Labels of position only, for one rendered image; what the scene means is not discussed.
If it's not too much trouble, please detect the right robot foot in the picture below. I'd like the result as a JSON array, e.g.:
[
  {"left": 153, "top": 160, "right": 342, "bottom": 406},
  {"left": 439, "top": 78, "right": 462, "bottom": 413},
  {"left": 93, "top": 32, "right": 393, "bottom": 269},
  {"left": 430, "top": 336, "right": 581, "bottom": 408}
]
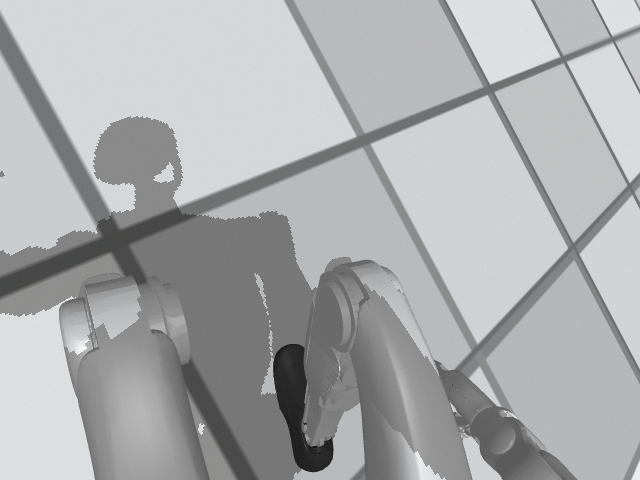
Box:
[{"left": 273, "top": 344, "right": 333, "bottom": 472}]

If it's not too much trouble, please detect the right robot hand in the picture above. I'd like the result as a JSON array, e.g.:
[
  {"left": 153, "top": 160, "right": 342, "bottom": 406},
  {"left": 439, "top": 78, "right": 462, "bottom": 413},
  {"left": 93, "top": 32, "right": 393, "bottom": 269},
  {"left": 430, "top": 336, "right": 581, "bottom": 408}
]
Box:
[{"left": 434, "top": 360, "right": 498, "bottom": 442}]

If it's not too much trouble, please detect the right robot arm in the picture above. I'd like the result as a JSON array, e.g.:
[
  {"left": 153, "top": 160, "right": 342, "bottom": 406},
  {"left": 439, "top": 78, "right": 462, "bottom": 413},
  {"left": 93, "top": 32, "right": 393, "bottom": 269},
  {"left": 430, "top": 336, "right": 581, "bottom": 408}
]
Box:
[{"left": 470, "top": 406, "right": 577, "bottom": 480}]

